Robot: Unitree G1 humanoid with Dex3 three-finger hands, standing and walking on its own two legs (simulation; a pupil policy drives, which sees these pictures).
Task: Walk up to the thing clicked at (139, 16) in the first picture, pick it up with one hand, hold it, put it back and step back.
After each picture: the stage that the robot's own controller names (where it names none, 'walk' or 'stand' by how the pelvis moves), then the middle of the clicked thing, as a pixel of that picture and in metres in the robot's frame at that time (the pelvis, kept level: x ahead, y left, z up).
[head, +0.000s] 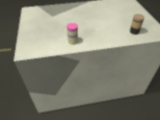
stand; (136, 24) +0.88 -0.35 -0.07
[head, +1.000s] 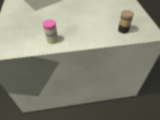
sink last; (125, 22) +0.79 -0.23 -0.04
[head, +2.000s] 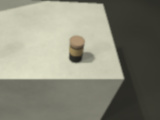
sink last; (76, 49) +0.55 +0.04 -0.03
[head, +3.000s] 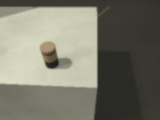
stand; (50, 55) +0.53 +0.18 -0.03
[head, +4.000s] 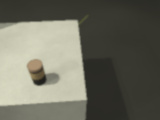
stand; (37, 72) +0.49 +0.21 -0.07
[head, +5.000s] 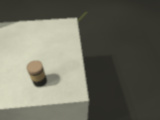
stand; (37, 74) +0.47 +0.21 -0.07
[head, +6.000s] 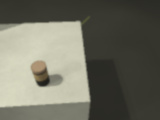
stand; (40, 74) +0.48 +0.20 -0.07
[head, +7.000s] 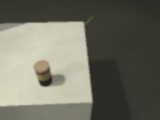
stand; (43, 74) +0.48 +0.19 -0.07
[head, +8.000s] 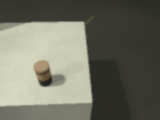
stand; (43, 74) +0.48 +0.19 -0.07
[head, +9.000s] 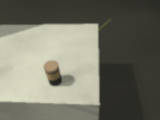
rise first; (53, 73) +0.49 +0.18 -0.07
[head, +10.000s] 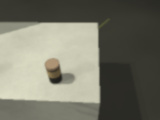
go down; (54, 71) +0.49 +0.17 -0.07
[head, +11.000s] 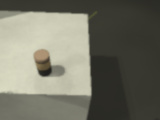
go down; (43, 63) +0.51 +0.16 -0.05
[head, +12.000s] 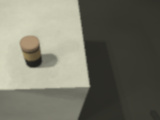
go down; (32, 52) +0.50 +0.16 +0.00
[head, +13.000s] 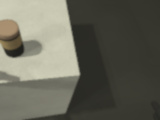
close in; (11, 39) +0.50 +0.18 +0.03
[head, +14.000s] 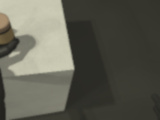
close; (2, 34) +0.52 +0.18 +0.05
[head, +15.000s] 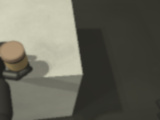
lift; (16, 60) +0.43 +0.18 +0.03
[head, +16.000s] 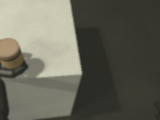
lift; (12, 58) +0.44 +0.19 +0.03
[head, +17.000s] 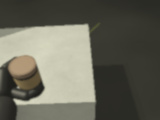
lift; (28, 78) +0.31 +0.16 +0.17
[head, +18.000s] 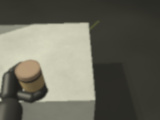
hold; (33, 81) +0.32 +0.16 +0.13
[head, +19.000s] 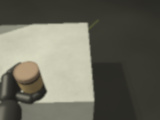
hold; (31, 82) +0.32 +0.16 +0.12
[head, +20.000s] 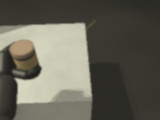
crouch; (27, 60) +0.38 +0.18 +0.15
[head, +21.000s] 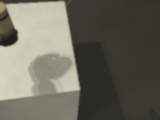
lower; (1, 25) +0.50 +0.20 +0.16
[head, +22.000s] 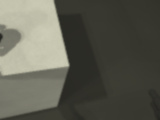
lower; out of the picture +0.53 +0.20 +0.05
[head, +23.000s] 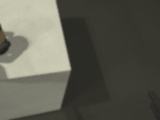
lower; out of the picture +0.51 +0.19 +0.04
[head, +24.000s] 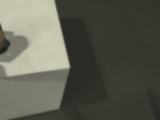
lower; out of the picture +0.51 +0.19 +0.05
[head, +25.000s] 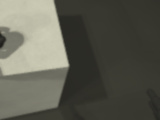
lower; out of the picture +0.52 +0.20 +0.05
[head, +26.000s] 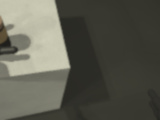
open; out of the picture +0.51 +0.18 +0.05
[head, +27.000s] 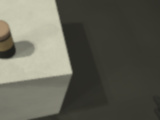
sink last; (1, 41) +0.50 +0.18 +0.03
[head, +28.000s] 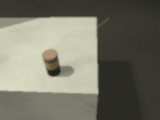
stand; (52, 63) +0.52 +0.17 -0.01
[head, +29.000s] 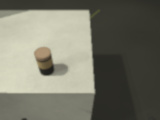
stand; (44, 61) +0.50 +0.17 -0.01
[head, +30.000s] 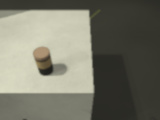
stand; (43, 61) +0.49 +0.18 -0.01
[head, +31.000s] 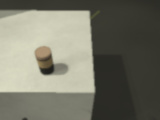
stand; (45, 61) +0.50 +0.17 -0.01
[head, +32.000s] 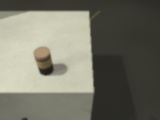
stand; (44, 61) +0.50 +0.18 -0.01
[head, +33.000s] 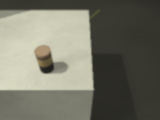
stand; (44, 60) +0.51 +0.17 -0.01
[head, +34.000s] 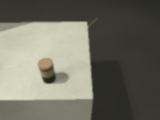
stand; (47, 71) +0.50 +0.18 -0.07
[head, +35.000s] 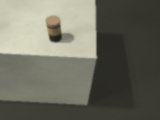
walk; (54, 29) +0.66 +0.14 -0.05
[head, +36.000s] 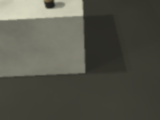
walk; out of the picture +0.96 +0.24 -0.04
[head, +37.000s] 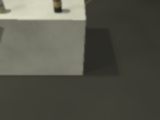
stand; (57, 4) +1.13 +0.19 -0.06
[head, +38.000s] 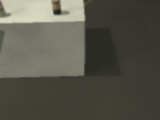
stand; (56, 6) +1.13 +0.19 -0.07
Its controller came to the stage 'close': yes
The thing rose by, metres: 0.21
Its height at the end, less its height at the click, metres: +0.00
